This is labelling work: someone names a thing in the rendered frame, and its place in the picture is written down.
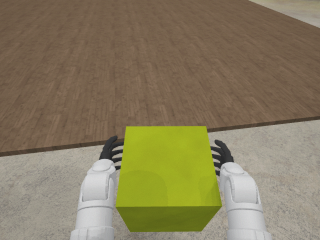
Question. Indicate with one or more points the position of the right robot hand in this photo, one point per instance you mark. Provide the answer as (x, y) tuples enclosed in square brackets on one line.
[(224, 157)]

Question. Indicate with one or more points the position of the carton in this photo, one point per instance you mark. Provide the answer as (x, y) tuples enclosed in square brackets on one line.
[(167, 180)]

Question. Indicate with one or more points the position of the left robot hand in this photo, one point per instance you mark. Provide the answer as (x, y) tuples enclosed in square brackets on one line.
[(107, 152)]

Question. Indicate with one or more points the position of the right robot forearm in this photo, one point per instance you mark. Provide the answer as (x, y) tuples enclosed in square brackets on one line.
[(243, 204)]

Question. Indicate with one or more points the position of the left robot forearm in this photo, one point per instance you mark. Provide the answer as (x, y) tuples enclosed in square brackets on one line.
[(96, 203)]

